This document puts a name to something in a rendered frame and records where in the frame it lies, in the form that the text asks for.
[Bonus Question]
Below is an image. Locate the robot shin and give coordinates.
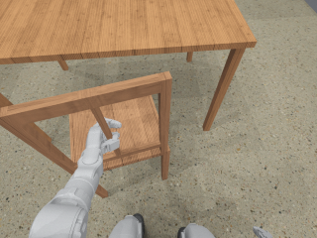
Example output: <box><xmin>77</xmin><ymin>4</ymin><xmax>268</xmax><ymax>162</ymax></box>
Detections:
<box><xmin>184</xmin><ymin>223</ymin><xmax>197</xmax><ymax>230</ymax></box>
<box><xmin>124</xmin><ymin>215</ymin><xmax>138</xmax><ymax>221</ymax></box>

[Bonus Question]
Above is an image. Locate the left robot hand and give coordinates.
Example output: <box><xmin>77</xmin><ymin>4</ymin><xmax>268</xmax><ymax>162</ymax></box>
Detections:
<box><xmin>85</xmin><ymin>117</ymin><xmax>122</xmax><ymax>155</ymax></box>

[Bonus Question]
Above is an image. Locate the robot left shin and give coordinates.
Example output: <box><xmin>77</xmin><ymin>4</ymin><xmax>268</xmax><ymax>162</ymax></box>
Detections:
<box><xmin>124</xmin><ymin>215</ymin><xmax>138</xmax><ymax>221</ymax></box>

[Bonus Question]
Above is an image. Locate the chair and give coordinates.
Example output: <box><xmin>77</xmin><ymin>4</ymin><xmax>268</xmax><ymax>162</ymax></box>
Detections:
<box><xmin>0</xmin><ymin>71</ymin><xmax>172</xmax><ymax>198</ymax></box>

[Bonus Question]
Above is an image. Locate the robot right shin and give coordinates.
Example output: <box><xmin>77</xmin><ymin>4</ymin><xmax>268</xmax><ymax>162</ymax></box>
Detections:
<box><xmin>184</xmin><ymin>223</ymin><xmax>197</xmax><ymax>230</ymax></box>

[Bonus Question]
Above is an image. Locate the robot left upper arm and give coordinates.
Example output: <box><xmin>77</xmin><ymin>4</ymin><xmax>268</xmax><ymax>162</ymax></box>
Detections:
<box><xmin>30</xmin><ymin>203</ymin><xmax>88</xmax><ymax>238</ymax></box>

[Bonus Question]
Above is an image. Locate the table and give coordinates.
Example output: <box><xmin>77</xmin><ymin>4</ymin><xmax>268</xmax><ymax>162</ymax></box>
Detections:
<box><xmin>0</xmin><ymin>0</ymin><xmax>257</xmax><ymax>142</ymax></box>

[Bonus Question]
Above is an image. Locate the left robot forearm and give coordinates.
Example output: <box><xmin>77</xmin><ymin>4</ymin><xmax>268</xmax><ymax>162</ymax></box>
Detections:
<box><xmin>28</xmin><ymin>147</ymin><xmax>104</xmax><ymax>238</ymax></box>

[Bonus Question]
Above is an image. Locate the right robot hand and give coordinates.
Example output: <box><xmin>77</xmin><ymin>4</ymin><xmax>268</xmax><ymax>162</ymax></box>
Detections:
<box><xmin>253</xmin><ymin>226</ymin><xmax>273</xmax><ymax>238</ymax></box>

